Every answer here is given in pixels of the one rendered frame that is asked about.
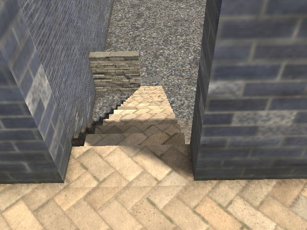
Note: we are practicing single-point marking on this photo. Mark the stairs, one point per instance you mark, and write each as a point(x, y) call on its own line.
point(146, 118)

